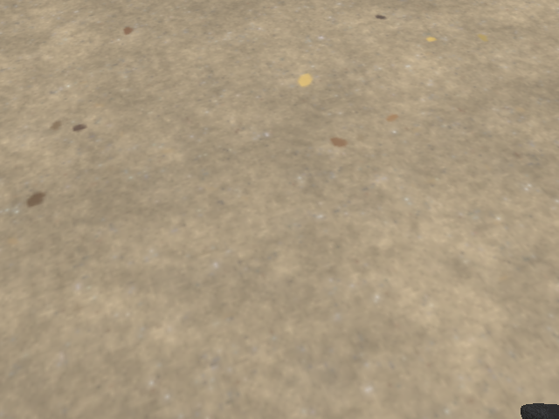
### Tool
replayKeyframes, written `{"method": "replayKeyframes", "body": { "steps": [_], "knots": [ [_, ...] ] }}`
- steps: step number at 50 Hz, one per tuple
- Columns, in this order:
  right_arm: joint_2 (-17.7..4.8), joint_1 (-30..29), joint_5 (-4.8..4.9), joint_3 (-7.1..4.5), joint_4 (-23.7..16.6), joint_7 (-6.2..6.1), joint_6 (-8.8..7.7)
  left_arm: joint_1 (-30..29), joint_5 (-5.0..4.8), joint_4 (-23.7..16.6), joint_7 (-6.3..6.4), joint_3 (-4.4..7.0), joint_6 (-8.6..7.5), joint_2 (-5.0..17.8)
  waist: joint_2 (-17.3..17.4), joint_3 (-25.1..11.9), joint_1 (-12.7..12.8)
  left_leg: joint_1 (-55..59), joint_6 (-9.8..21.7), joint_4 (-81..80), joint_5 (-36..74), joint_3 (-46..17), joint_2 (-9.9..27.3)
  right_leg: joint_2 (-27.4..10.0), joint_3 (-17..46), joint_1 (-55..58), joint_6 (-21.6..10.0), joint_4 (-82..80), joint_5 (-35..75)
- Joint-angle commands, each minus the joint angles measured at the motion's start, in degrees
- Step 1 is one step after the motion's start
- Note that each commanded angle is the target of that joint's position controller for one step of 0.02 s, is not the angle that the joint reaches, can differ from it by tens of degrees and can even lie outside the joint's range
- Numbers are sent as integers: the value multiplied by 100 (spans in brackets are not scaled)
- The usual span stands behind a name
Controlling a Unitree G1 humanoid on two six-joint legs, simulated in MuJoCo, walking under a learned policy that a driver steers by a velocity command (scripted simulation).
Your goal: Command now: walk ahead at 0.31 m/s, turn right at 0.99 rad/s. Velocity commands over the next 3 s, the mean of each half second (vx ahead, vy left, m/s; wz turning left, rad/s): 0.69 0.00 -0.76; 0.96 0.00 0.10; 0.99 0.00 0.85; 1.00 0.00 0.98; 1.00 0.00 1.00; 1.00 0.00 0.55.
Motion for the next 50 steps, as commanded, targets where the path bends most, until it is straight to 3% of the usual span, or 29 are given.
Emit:
{"method": "replayKeyframes", "body": {
  "steps": [1,2,3,4,5,6,8,13,16,20,25,26,27,28,29,30,31,32,33,34,35,36,37,38,41,44,47,48,50],
  "knots": [
    [-988,803,5,-326,-315,-53,-48,299,-8,-304,-71,-23,-89,88,474,-1177,-291,2699,794,-1169,-1989,-1557,1802,-348,-41,-1651,-157,1292,-2909],
    [-1331,816,-222,-386,-252,5,-116,127,-79,-638,-112,-38,-213,194,1575,-663,-144,2329,1275,-1965,-3542,-3255,2484,-506,-604,-2675,-90,2223,-1886],
    [-1099,377,-195,-359,-425,-20,-183,-46,-22,-575,-113,37,-287,650,1368,-229,-117,1953,1288,-2010,-3658,-3065,2447,-1048,-898,-2962,84,2684,-1247],
    [-885,254,-104,-297,-486,-94,-188,-14,29,-433,-109,114,-298,864,1069,-167,-157,1862,1092,-1961,-3267,-2370,2169,-1205,-1078,-2958,226,2981,-820],
    [-805,297,-26,-257,-531,-147,-167,194,77,-293,-96,125,-282,839,807,-304,-140,1901,889,-1862,-2883,-1789,1927,-1306,-1300,-2838,340,3385,-580],
    [-784,439,7,-227,-490,-173,-165,192,96,-307,-127,90,-293,735,717,-210,-213,1790,832,-1885,-2652,-1336,1789,-1385,-1518,-2926,399,3742,-350],
    [-774,825,-51,-184,-405,-159,-234,106,55,-381,-159,18,-336,535,613,-124,-328,1650,802,-1926,-2450,-720,1667,-1625,-1793,-3099,430,4217,-26],
    [-768,1356,-214,-130,-280,-64,-341,2,-93,-457,-140,-83,-394,301,602,64,-435,1607,1094,-2099,-2212,-245,1841,-1896,-1570,-3507,615,4199,634],
    [-746,1641,-233,-118,-139,-30,-369,-61,-136,-376,-154,-122,-459,164,484,260,-437,1839,1299,-2233,-1820,-54,2042,-1817,-1263,-3714,606,3698,905],
    [-777,1937,-134,-126,69,-50,-312,-570,-104,-445,-299,-201,-564,21,432,598,-551,2249,1350,-2487,-1307,488,2271,-1866,-1479,-3794,502,2549,1019],
    [-874,2235,65,-117,433,-43,-201,-1154,-107,-582,-543,-357,-697,-202,507,869,-632,2392,1255,-2731,-218,1335,2339,-1930,-2231,-2728,121,1005,436],
    [-939,2226,98,-124,486,-25,-169,-1136,-102,-567,-577,-359,-714,-185,570,853,-546,2366,1231,-2615,355,1533,2300,-1817,-2405,-2270,-11,698,167],
    [-1087,2240,112,-148,540,-15,-156,-996,-72,-548,-588,-311,-730,-63,755,681,-369,2392,1235,-2227,1859,1679,2286,-1569,-2615,-1650,-151,495,-142],
    [-1203,2189,96,-155,603,-16,-144,-327,-73,-396,-572,-174,-741,180,906,184,130,2310,1196,-1287,3761,1898,2236,-1253,-2806,-522,-314,302,-120],
    [-1155,2071,51,-104,599,-30,-151,1106,-112,57,-509,65,-704,559,826,-655,942,1669,1050,247,4942,2142,2013,-932,-2934,1467,-490,131,169],
    [-819,1970,-94,27,391,-51,-251,2372,-139,432,-384,263,-607,1026,303,-1487,1486,-25,804,2280,3289,1998,1799,-1554,-1820,3721,-558,518,-166],
    [222,2395,-67,287,12,0,-437,2377,-10,511,-321,310,-648,1791,-1965,-2229,656,-1823,535,4536,-1817,1265,634,-2987,1693,4662,-1151,-908,-3049],
    [-352,1893,213,175,40,-1,-609,2457,72,439,-351,109,-790,1056,-1179,-2517,962,-2232,702,5276,-1828,117,536,-3337,2759,4447,-1127,-1837,-3833],
    [-556,1220,411,71,-186,1,-651,2235,76,605,-393,-7,-880,729,-865,-1384,893,-2928,771,5424,-1332,366,749,-3282,2030,3821,-1024,-1946,-2852],
    [-383,994,304,134,-264,-13,-685,1894,66,643,-411,-42,-910,654,-584,-829,645,-2896,816,5057,-846,467,1044,-3113,1286,2953,-1046,-1891,-1945],
    [-296,965,139,129,-220,-14,-659,1443,131,649,-431,-104,-912,416,-405,-450,336,-2615,803,4703,-365,551,1264,-2798,588,2190,-967,-1887,-1395],
    [-238,1295,147,120,-149,48,-576,1136,236,613,-442,-179,-932,146,-743,-406,-12,-2218,785,4566,11,478,1413,-2604,161,1632,-981,-1947,-1141],
    [-192,1498,219,121,-20,123,-460,939,241,614,-442,-217,-962,-95,-772,-306,-158,-2059,739,4499,191,476,1480,-2527,-174,1369,-967,-2117,-831],
    [-147,1564,252,118,55,170,-344,893,196,653,-425,-220,-1011,-155,-653,-179,-232,-2059,687,4377,271,446,1483,-2518,-526,1215,-936,-2272,-464],
    [-37,986,226,133,-51,161,-155,1033,213,853,-355,-172,-1139,-65,-345,463,-137,-2525,552,3684,983,222,1191,-2384,-1686,911,-603,-2625,915],
    [-51,338,173,152,-252,259,-256,1149,254,1005,-203,-203,-1201,-32,-286,717,-21,-2339,547,2375,2187,777,841,-2127,-2678,869,-192,-2955,1995],
    [46,-162,192,175,-387,444,-359,1456,259,1186,-48,-222,-1188,137,-58,677,94,-1714,769,1341,2843,1430,461,-2070,-3191,1267,278,-3068,3269],
    [86,-284,168,189,-477,520,-403,1515,233,1200,12,-178,-1164,356,-239,649,81,-1442,844,1005,2823,1626,346,-2185,-3265,1482,380,-2823,4271],
    [-200,-167,221,56,-565,577,-413,1604,284,1260,156,-120,-996,642,-610,234,-115,-972,980,822,2413,2142,-164,-2282,-3333,2382,571,-1988,6857]
  ]
}}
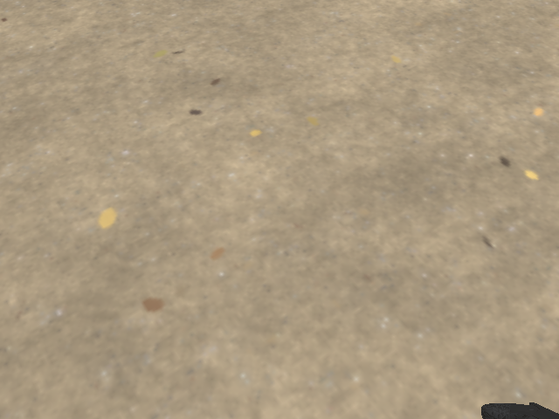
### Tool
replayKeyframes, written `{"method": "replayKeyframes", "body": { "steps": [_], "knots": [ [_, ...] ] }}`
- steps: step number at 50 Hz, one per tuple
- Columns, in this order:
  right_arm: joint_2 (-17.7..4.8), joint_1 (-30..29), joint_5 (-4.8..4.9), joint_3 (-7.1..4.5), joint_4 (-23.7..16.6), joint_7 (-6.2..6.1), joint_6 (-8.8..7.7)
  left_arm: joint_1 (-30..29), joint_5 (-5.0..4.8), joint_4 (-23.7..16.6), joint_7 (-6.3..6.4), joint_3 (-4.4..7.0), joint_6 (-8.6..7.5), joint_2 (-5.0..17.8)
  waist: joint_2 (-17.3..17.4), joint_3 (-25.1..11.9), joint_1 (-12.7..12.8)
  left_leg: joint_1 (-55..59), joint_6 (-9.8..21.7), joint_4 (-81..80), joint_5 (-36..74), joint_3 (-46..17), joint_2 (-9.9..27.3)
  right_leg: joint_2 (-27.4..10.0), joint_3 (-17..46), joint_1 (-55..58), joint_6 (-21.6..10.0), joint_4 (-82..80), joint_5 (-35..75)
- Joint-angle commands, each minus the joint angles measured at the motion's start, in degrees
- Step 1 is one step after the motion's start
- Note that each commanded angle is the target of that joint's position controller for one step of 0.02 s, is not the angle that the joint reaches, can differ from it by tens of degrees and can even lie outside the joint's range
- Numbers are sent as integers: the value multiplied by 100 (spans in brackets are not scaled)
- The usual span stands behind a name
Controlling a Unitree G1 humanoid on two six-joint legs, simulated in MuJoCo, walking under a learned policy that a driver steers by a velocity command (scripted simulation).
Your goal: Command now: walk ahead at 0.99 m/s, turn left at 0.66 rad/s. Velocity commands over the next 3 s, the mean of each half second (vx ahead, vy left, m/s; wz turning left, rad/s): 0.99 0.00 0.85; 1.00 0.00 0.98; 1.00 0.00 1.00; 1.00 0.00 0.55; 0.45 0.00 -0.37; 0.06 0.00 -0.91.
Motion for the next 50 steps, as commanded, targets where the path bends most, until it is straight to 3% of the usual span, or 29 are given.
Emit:
{"method": "replayKeyframes", "body": {
  "steps": [1,3,4,5,6,7,8,9,12,15,17,21,23,24,25,26,27,29,32,34,37,40,43,45,46,47,48,49,50],
  "knots": [
    [-658,119,82,-246,-457,85,-61,-228,60,-345,278,360,134,1471,-982,76,-726,2000,228,-118,-471,869,-776,-1461,-137,-976,500,1278,9253],
    [-1341,2845,84,-577,218,-46,168,-1136,163,-599,313,454,240,1701,-1091,-915,-2128,4671,657,102,-974,173,-555,-1554,88,-1900,443,4392,10178],
    [-1371,3676,41,-550,537,-199,295,-1604,89,-739,159,338,111,1191,373,-771,-2360,5850,919,-196,-889,-514,-144,-522,82,-3468,458,7400,4250],
    [-1263,3098,-207,-451,410,-212,218,-815,-69,-1089,-45,-17,-133,17,2129,-1131,-1117,7056,1792,-217,-2304,-2827,517,245,1253,-5995,521,9416,-912],
    [-1008,2601,-314,-418,67,-270,180,-915,-320,-1371,-194,-82,-375,355,1316,-1734,-1084,7081,2254,-1908,-5144,-5029,1214,145,2071,-6668,128,9312,-488],
    [-830,2449,-303,-413,-68,-294,102,-1524,-396,-1526,-246,0,-485,754,227,-1016,-1061,6255,1903,-2744,-5715,-5355,1216,-103,2104,-6589,-215,8451,50],
    [-742,2003,-286,-378,-135,-257,15,-1625,-336,-1555,-245,19,-491,729,-776,-325,-570,5060,1720,-2928,-5448,-5176,1156,-324,2085,-6315,-276,7697,445],
    [-720,1594,-274,-372,-255,-241,-62,-1585,-174,-1466,-206,5,-428,645,-1024,-34,-289,4083,1709,-2924,-4920,-4850,869,-482,2152,-5838,-204,7182,597],
    [-650,1116,-161,-347,-377,-345,-62,-1437,-50,-1374,-80,86,-191,810,-693,407,37,2563,1593,-3006,-3605,-3568,220,-839,2027,-5145,225,5942,751],
    [-690,1243,-10,-359,-279,-519,-23,-2600,90,-1837,-58,-33,-160,455,-296,647,-406,1438,1274,-2944,-2676,-2515,-361,-654,1527,-4191,531,3868,2180],
    [-810,1544,36,-419,-149,-551,42,-3016,-42,-1994,-89,-33,-158,310,-1,359,-769,1256,949,-2812,-2961,-2472,-448,-318,1368,-3267,663,2906,3179],
    [-660,1805,92,-439,-4,-592,136,-3070,-380,-2016,-86,234,-204,801,436,96,-805,2937,629,-1890,-3256,-3095,-161,-326,1891,-3265,702,1839,2924],
    [-648,1631,-25,-440,-74,-544,189,-1895,-428,-1767,-78,487,-262,1147,511,-608,-50,3365,307,-407,-1839,-2943,-187,-413,1776,-2165,434,1939,2201],
    [-314,1444,-201,-310,-267,-478,199,-509,-413,-1553,-34,565,-233,1316,296,-1622,608,2556,97,1385,-1929,-2525,-316,-1104,2252,-337,185,2528,1346],
    [500,2502,-49,-79,-484,-442,144,21,-104,-1448,-78,613,-188,1877,-2235,-2557,23,794,-130,3551,-4920,-1913,-919,-2574,5369,1516,-663,1584,-554],
    [47,2497,286,-24,-567,-482,131,-180,-109,-1367,-189,617,-156,1731,-3001,-2334,2,-399,-146,4522,-4271,-1487,-258,-3089,7169,1317,-1042,791,-2925],
    [-442,1754,200,-127,-518,-534,184,-574,-140,-1508,-149,526,-106,1160,-1844,-1312,260,-671,-197,4749,-3629,-1245,-10,-2705,6221,518,-842,656,-2616],
    [-611,752,-136,-215,-703,-487,211,-726,-55,-1256,-129,448,-13,939,-276,-280,280,-321,-173,4254,-3080,-1014,356,-2102,4080,-860,-516,764,-91],
    [-311,668,54,-219,-867,-364,337,-910,-83,-871,-181,307,-53,442,-672,97,-72,-13,-87,3811,-2891,-986,741,-1691,2627,-1605,-372,575,1184],
    [-176,565,58,-161,-998,-303,408,-956,-171,-679,-197,323,-66,496,-653,296,-225,-285,-106,3686,-2720,-957,885,-1787,2176,-1816,-449,430,1751],
    [-269,238,17,-139,-1101,-230,367,-1163,-77,-579,-150,363,-73,749,-421,642,-318,-350,-219,2925,-1867,-809,835,-1687,1286,-2150,-425,76,2452],
    [-306,-425,-15,-116,-1237,-105,285,-854,-57,-381,-90,383,-77,1004,-138,890,-78,-96,-118,1711,-1034,-272,650,-1566,535,-1979,-173,-150,3124],
    [-392,-840,6,-151,-1355,41,194,-530,-44,-226,-10,425,-23,1388,-310,745,-101,1014,178,620,-955,564,32,-1459,-82,-1660,195,250,6249],
    [-676,-414,44,-305,-1315,54,220,-426,-65,-203,115,504,88,1749,-896,267,-577,1907,314,603,-1504,889,-448,-1651,-170,-1309,241,1325,9032],
    [-943,500,83,-459,-1105,24,283,-649,-74,-294,150,544,151,1876,-1117,-177,-1142,2897,474,696,-1839,831,-562,-1777,-126,-1479,187,2424,9875],
    [-1368,2056,80,-695,-668,-49,364,-1073,-82,-505,129,558,154,1873,-1083,-815,-1896,4770,790,485,-1861,428,-505,-1756,36,-2374,111,4076,9803],
    [-1481,2987,105,-773,-272,-176,423,-1380,-157,-614,72,467,65,1498,-137,-796,-2191,6320,1081,-394,-1338,-402,-82,-895,12,-3830,163,6481,4718],
    [-1671,2503,-50,-674,-409,-212,393,-876,34,-919,-42,126,-185,407,1804,-1064,-1129,7293,1611,-145,-1044,-2287,531,-74,714,-5742,178,8594,-779],
    [-1482,2202,-220,-617,-714,-239,269,-852,-246,-1341,-142,80,-444,702,1492,-2277,-1037,7752,2545,-1776,-4394,-5090,1478,-73,1969,-6794,34,8846,-554]
  ]
}}
Over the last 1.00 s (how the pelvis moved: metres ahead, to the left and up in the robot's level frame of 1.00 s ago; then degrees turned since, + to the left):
0.52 -0.31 -0.02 -18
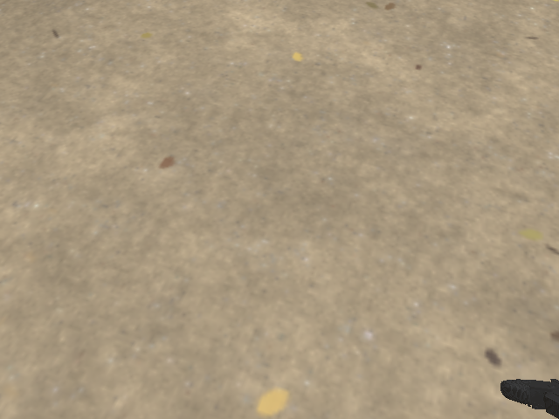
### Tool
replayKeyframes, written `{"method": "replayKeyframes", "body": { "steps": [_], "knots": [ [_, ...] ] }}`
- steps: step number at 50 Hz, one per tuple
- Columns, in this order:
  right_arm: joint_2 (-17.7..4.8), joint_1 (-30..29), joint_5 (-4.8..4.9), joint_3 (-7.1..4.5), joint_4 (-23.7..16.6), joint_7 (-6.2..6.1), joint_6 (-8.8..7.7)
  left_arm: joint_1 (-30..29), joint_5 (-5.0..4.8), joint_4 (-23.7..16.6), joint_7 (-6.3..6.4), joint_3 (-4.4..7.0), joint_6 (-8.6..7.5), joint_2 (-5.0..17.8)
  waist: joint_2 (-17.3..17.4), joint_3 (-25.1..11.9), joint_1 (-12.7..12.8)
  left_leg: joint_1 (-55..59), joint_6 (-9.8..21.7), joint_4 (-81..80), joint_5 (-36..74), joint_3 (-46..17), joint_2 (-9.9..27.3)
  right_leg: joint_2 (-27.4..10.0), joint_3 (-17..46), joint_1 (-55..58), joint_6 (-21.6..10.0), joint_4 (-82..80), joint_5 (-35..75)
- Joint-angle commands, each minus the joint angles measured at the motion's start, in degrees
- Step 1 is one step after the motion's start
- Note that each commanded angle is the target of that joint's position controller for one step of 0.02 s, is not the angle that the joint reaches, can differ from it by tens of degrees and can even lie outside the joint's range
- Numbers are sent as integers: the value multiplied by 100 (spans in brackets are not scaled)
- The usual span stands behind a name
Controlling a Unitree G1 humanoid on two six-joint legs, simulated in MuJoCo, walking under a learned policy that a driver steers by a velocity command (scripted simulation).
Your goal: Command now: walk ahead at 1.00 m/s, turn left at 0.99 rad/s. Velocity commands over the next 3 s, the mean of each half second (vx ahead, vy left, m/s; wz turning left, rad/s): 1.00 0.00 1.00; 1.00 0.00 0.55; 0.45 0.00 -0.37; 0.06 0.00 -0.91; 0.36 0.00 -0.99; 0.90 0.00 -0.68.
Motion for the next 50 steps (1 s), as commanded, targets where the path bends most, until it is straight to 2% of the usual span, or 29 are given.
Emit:
{"method": "replayKeyframes", "body": {
  "steps": [1,2,3,5,8,11,15,16,18,19,20,21,22,23,25,26,28,35,38,40,41,42,43,44,45,46,47,49,50],
  "knots": [
    [-1018,2100,-192,-410,74,-144,-139,-1213,-285,-1482,-120,36,-649,941,317,-1772,-997,5421,1476,-3049,-2429,-5583,1926,148,1539,-5238,-415,2509,2],
    [-930,1731,-194,-363,122,-122,-247,-1344,-292,-1524,-102,44,-649,861,-529,-853,-541,4168,1256,-3258,-2110,-5251,1830,-22,1516,-5055,-403,1771,373],
    [-793,1335,-192,-308,96,-108,-325,-1132,-177,-1349,-72,41,-553,770,-855,-504,-177,3204,1110,-3202,-1525,-4743,1566,-243,1578,-4501,-286,1309,553],
    [-606,871,-217,-239,63,-192,-330,-841,-54,-1226,-80,106,-335,827,-530,-41,221,1826,1018,-3312,-894,-3869,1037,-433,1575,-3828,15,566,700],
    [-525,925,-75,-204,228,-377,-309,-1771,146,-1586,-67,19,-247,552,-318,365,-13,432,804,-3375,103,-2757,457,-343,1050,-3101,307,-1099,1710],
    [-743,1256,1,-310,451,-462,-238,-2525,58,-1854,-160,-45,-268,212,-71,159,-482,-229,332,-3180,-235,-2432,180,78,799,-1703,364,-2735,3419],
    [-604,1594,103,-328,655,-500,-194,-2744,-262,-1970,-164,183,-291,693,423,-30,-577,1418,59,-2423,-565,-3165,499,48,1364,-1855,371,-3648,3019],
    [-592,1610,83,-339,688,-502,-152,-2540,-292,-1929,-167,258,-313,814,518,-151,-433,1778,-7,-2080,-98,-3271,620,45,1335,-1726,300,-3666,2675],
    [-448,1338,-140,-253,564,-404,-99,-514,-325,-1576,-101,508,-297,1159,541,-1441,718,1571,-425,218,1418,-2878,374,-222,1260,464,-8,-3103,1835],
    [294,1560,-338,-8,412,-344,-125,674,-231,-1395,-34,524,-231,1486,-671,-2465,885,325,-570,2488,-1068,-2402,42,-1228,2577,2398,-172,-2853,505],
    [435,2519,303,119,56,-329,-209,470,49,-1270,-209,562,-247,1897,-3811,-3138,77,-1419,-701,4189,-1793,-1939,-60,-2627,6566,3122,-1149,-4775,-2304],
    [-161,2034,363,52,300,-405,-134,-107,28,-1540,-203,440,-199,1136,-2473,-2171,335,-1901,-782,4499,-1070,-1685,453,-2317,6263,2438,-1060,-5154,-3315],
    [-523,1284,181,-33,217,-394,-89,-305,-13,-1479,-147,359,-128,828,-1536,-1374,495,-1993,-815,4452,-705,-1377,570,-2075,5003,1699,-887,-5026,-2205],
    [-513,853,9,-52,165,-387,-45,-364,45,-1353,-133,341,-78,806,-413,-940,453,-1691,-808,4222,-577,-1278,817,-1807,3981,970,-777,-4909,-784],
    [-346,450,-54,-78,29,-305,-6,-483,96,-1060,-130,283,-90,562,-409,-330,282,-1154,-711,3468,-504,-1321,1217,-1309,2373,-74,-630,-4894,980],
    [-209,595,78,-63,-85,-277,53,-622,48,-938,-134,241,-109,481,-889,-344,33,-1210,-723,3428,-485,-1287,1280,-1411,2377,-185,-773,-5063,834],
    [-64,398,109,-7,-194,-251,159,-734,-81,-777,-137,227,-128,375,-736,-58,-66,-1535,-743,3299,-399,-1258,1464,-1516,1927,-378,-849,-5319,1169],
    [19,-654,-41,123,-390,-59,-21,-230,-36,-366,-148,309,-164,927,62,639,82,-1111,-633,767,1444,-700,1067,-1313,129,-505,-842,-6274,2533],
    [-110,-995,-19,81,-534,44,-121,-12,-117,-187,-145,347,-74,1353,-281,577,-43,-409,-415,-116,1076,-119,562,-1444,-325,168,-862,-5954,5478],
    [-534,-485,-25,-136,-530,9,-92,114,-77,-51,-89,354,22,1578,-967,-114,-600,564,-173,-241,350,141,97,-1606,-395,725,-824,-4640,8315],
    [-888,777,-11,-329,-215,-54,-43,-71,-71,-37,-58,339,80,1633,-1111,-771,-1318,2134,15,-517,508,136,-51,-1586,-441,324,-763,-3338,8921],
    [-1204,2248,2,-519,275,-160,37,-295,-73,-138,8,284,83,1566,-849,-1352,-2009,4319,127,-879,868,-418,194,-1285,-430,-1051,-570,-1458,7794],
    [-1714,2176,-68,-532,467,-206,-10,501,17,-390,-75,-13,-23,382,1276,-1911,-867,6239,636,-1147,-650,-3261,1601,-176,-127,-3453,-299,1001,275],
    [-1272,2436,-117,-413,400,-160,-120,440,-204,-367,-107,-58,-272,614,1089,-3234,-1058,6447,972,-2273,-2402,-5430,2152,104,1257,-3875,-497,1814,-404],
    [-898,2256,-174,-309,529,-127,-222,-466,-432,-587,-86,62,-353,911,590,-2092,-1167,5686,727,-2748,-1979,-5003,2100,-102,1309,-4413,-540,1905,-23],
    [-885,1977,-154,-288,615,-117,-302,-880,-431,-781,-60,-13,-410,729,136,-1239,-933,4652,658,-2899,-1362,-4352,1973,-320,1266,-4460,-584,1509,351],
    [-706,1520,-203,-228,626,-111,-361,-1038,-303,-745,-47,-27,-414,613,-239,-776,-636,3727,557,-2928,-823,-3712,1773,-543,1233,-4245,-569,1122,680],
    [-166,1078,-348,-65,620,-75,-418,-623,-238,-591,-129,-3,-233,525,97,-519,-102,2685,463,-3157,-410,-2941,1433,-810,1268,-3682,-533,745,1139],
    [-61,1048,-272,-41,660,-82,-439,-588,-209,-551,-155,-6,-144,481,73,-379,-28,2412,477,-3315,-239,-2723,1372,-893,1217,-3662,-462,550,1154]
  ]
}}
Over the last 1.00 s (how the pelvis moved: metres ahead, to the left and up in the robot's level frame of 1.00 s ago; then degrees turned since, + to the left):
0.82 0.20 -0.02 57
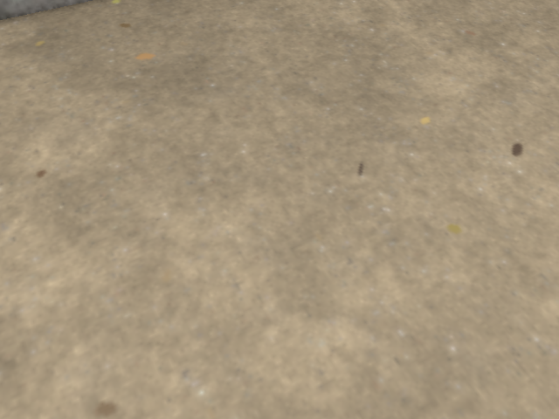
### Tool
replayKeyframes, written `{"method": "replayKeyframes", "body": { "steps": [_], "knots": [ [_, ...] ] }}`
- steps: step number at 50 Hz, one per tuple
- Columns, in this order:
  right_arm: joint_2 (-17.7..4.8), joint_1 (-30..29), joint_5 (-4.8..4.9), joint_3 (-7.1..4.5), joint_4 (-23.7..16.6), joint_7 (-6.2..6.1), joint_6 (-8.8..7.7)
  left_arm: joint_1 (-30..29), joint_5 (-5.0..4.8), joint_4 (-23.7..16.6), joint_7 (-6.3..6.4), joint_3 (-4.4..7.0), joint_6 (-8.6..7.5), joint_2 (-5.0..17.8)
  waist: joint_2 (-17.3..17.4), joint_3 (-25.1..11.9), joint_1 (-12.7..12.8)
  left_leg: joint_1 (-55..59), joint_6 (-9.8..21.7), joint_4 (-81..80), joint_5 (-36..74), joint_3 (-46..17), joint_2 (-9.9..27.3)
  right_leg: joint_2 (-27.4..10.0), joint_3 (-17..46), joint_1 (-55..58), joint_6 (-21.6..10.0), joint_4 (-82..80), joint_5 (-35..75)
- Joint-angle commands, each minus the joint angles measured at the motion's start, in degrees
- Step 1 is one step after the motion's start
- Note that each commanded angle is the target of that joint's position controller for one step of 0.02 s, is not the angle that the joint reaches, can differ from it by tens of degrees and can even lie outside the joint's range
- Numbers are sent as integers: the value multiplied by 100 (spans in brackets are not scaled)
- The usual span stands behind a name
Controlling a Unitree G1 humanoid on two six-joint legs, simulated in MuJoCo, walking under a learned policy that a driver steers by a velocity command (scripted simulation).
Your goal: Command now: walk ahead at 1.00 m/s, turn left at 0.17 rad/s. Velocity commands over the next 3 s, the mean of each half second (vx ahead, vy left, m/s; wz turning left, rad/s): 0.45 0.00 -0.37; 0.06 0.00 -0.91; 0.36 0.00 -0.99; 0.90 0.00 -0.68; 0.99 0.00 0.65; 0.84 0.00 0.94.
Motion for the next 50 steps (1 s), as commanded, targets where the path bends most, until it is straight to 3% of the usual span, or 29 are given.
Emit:
{"method": "replayKeyframes", "body": {
  "steps": [1,4,5,6,7,9,11,13,14,15,16,17,18,19,22,25,27,29,32,34,35,36,37,38,39,41,43,47,50],
  "knots": [
    [-257,-202,57,-53,-289,-21,-217,222,70,-288,-60,89,99,339,376,-10,310,544,919,-1964,-162,-2096,1458,-484,182,-1291,93,-388,329],
    [-503,-130,41,-76,-136,-204,-227,-713,262,-631,-105,16,67,270,201,618,204,-103,710,-2015,3078,-983,1155,-294,-291,-1366,444,-1863,1313],
    [-497,-205,10,-59,-130,-267,-206,-841,285,-625,-184,-32,-5,135,234,612,167,-349,496,-1909,3436,-417,848,-95,-534,-917,426,-2677,2134],
    [-515,118,16,-60,-33,-323,-211,-1192,298,-641,-282,-87,-72,-5,182,518,-107,-395,337,-1939,3331,-185,744,152,-805,-502,395,-3322,3030],
    [-607,514,21,-71,108,-365,-224,-1456,260,-700,-370,-97,-113,-64,125,384,-320,-261,252,-2063,3137,-187,868,358,-900,-179,357,-3698,3784],
    [-760,707,6,-91,288,-426,-187,-1600,145,-793,-475,-40,-91,51,348,288,-333,306,3,-1923,2873,-65,1048,594,-737,-40,223,-4243,4264],
    [-886,604,-53,-124,289,-495,-88,-1267,176,-768,-512,109,-40,387,554,-124,-59,1065,-322,-1154,3976,67,1118,985,-806,248,105,-4294,3915],
    [-1061,156,-147,-188,99,-595,60,151,177,-434,-511,348,28,873,875,-872,685,1280,-670,703,5584,155,1128,1342,-976,1381,28,-3905,3040],
    [-1107,-305,-164,-204,-76,-617,109,1115,170,-226,-446,430,87,1034,807,-1092,1286,607,-878,2386,5355,200,1027,994,-516,2333,-122,-4156,3138],
    [-333,311,-328,-41,-259,-537,93,1212,291,-207,-387,434,92,1389,-1371,-1505,649,-1115,-1213,5171,-1018,172,50,-155,894,3865,-816,-3595,5712],
    [-99,1418,-79,159,-301,-382,64,717,498,-606,-374,413,50,1454,-1488,-2938,248,-2555,-1506,7002,-2503,-1030,-413,-1540,4146,5403,-2197,-4158,5241],
    [-771,1023,38,67,-344,-294,27,208,402,-972,-302,518,193,1341,-453,-3249,539,-2413,-1214,6899,-1706,-1460,-54,-1326,4310,4899,-2092,-4794,3325],
    [-1041,101,39,-25,-610,-313,42,-189,267,-1096,-212,434,320,1026,419,-2274,491,-2487,-1001,6228,-1296,-1351,137,-892,3679,3691,-1793,-5077,1950],
    [-972,-250,-29,-27,-748,-367,82,-417,177,-1128,-165,369,384,888,918,-1439,206,-2507,-929,5767,-1230,-1216,226,-674,3427,2536,-1647,-5362,1505],
    [-764,-251,-120,-9,-800,-451,223,-605,241,-1173,-113,380,445,813,456,-711,-177,-1772,-971,4158,-1175,-1169,407,37,2528,781,-1403,-5594,2279],
    [-411,-592,-123,90,-832,-539,185,-351,186,-1061,13,488,557,1034,319,-1074,-110,-1283,-1222,2656,-840,-956,213,250,2127,466,-1259,-5205,4127],
    [-485,-753,-55,68,-817,-520,240,-390,89,-1105,124,558,730,1171,77,-1395,-94,-1075,-1289,2190,-151,-1042,116,365,2136,507,-1006,-5102,3365],
    [-535,-1118,-15,44,-864,-483,283,-466,3,-1183,213,573,877,1159,-218,-1273,18,-942,-1271,1636,266,-1102,28,558,2246,377,-718,-5181,1808],
    [-585,-1475,29,-3,-916,-421,228,-399,53,-1243,264,584,989,1057,-687,-963,170,-593,-1208,698,370,-1196,-37,672,2626,358,-516,-5193,547],
    [-716,-1312,73,-101,-827,-384,135,-417,68,-1297,255,587,1004,951,-876,-890,75,-110,-1085,-231,610,-1271,90,703,2905,505,-351,-4898,365],
    [-819,-1133,70,-161,-743,-378,96,-357,39,-1305,233,549,1001,788,-696,-914,10,442,-893,-921,1113,-1315,450,932,2756,331,-159,-4437,-269],
    [-1080,-1114,-33,-218,-808,-413,129,165,78,-1224,200,451,1010,415,170,-1309,241,1279,-349,-1075,1015,-2261,1677,1372,2058,-124,81,-3187,-1717],
    [-1297,-1370,-270,-243,-901,-431,229,362,47,-1390,158,470,977,500,1483,-1238,542,1158,410,-1257,1145,-3497,2617,1803,1084,-930,313,-1984,-2155],
    [-1031,-1434,-286,-234,-943,-439,243,282,94,-1383,111,590,908,1054,1551,-1077,458,898,693,-1391,783,-3772,2766,1246,876,-1219,538,-1116,-1671],
    [-732,-1651,-213,-161,-1022,-472,266,228,50,-1246,110,671,936,1301,1131,-830,399,703,543,-1307,351,-3019,2390,1027,741,-1277,644,-754,-1192],
    [-630,-1837,-80,-124,-1074,-549,350,404,96,-1088,162,661,1061,1140,826,-609,392,475,271,-1216,441,-2088,1869,889,444,-1356,817,16,-630],
    [-590,-1727,-108,-87,-1031,-606,391,316,69,-1173,147,589,1085,941,828,-494,295,361,345,-1293,923,-1469,1724,696,41,-1410,944,304,-381],
    [-739,-1243,-156,-165,-853,-641,462,-201,37,-1442,134,502,1045,753,1017,-625,-67,1106,624,-1368,1197,-1069,1961,264,-167,-1663,1128,-394,-249],
    [-899,-1209,-132,-257,-773,-591,461,-287,67,-1504,90,477,1048,673,1067,-719,-100,1261,717,-1413,1204,-791,2191,64,-234,-1430,1105,-944,-298]
  ]
}}
Over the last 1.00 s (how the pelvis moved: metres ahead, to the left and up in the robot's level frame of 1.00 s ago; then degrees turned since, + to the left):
0.76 0.25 0.04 45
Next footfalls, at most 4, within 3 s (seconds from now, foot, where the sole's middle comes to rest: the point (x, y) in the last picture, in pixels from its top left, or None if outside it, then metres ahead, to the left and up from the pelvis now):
0.28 right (315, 410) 0.50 -0.09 -0.77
0.72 left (243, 360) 0.63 0.08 -0.77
1.24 right None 0.38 -0.03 -0.77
1.66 left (369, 317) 0.75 -0.25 -0.77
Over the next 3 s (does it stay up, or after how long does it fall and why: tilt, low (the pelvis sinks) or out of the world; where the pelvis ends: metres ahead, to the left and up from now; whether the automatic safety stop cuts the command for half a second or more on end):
stays up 0.82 -1.25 -0.04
